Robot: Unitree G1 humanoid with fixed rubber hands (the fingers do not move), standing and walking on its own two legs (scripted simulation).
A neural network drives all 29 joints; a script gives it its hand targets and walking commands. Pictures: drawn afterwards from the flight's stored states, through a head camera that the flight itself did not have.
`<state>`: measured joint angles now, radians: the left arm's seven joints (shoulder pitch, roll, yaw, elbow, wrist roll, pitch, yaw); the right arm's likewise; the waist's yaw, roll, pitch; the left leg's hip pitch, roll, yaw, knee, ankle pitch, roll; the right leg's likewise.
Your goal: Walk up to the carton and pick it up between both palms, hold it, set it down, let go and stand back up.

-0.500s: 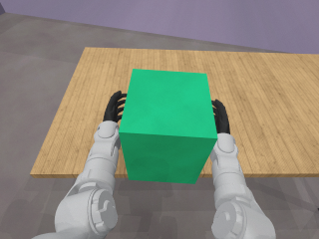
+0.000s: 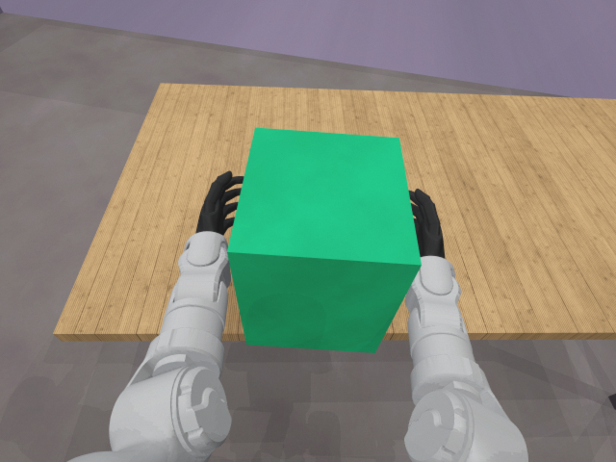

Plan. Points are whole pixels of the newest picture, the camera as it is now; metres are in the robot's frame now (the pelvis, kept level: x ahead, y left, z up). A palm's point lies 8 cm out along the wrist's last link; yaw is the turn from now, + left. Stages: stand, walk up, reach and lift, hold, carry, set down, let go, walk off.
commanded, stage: set down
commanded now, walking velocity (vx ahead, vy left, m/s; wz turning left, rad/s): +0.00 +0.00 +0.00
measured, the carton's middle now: (318, 247) +0.41 +0.01 +0.03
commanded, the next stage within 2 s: none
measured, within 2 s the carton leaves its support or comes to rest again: neither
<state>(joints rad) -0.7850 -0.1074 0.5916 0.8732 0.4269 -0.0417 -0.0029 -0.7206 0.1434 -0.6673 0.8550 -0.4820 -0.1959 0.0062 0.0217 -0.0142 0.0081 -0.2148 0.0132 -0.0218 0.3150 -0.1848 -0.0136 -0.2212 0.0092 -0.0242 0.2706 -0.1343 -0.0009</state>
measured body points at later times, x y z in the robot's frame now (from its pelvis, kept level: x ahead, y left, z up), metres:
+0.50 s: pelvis -0.01 +0.01 -0.01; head +0.06 +0.01 +0.43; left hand +0.44 +0.16 +0.04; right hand +0.43 -0.14 +0.04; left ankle -0.02 +0.12 -0.75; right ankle +0.00 -0.11 -0.75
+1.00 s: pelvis -0.04 -0.01 -0.03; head +0.01 +0.00 +0.42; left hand +0.43 +0.20 +0.09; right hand +0.44 -0.21 +0.11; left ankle -0.02 +0.12 -0.75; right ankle +0.00 -0.11 -0.75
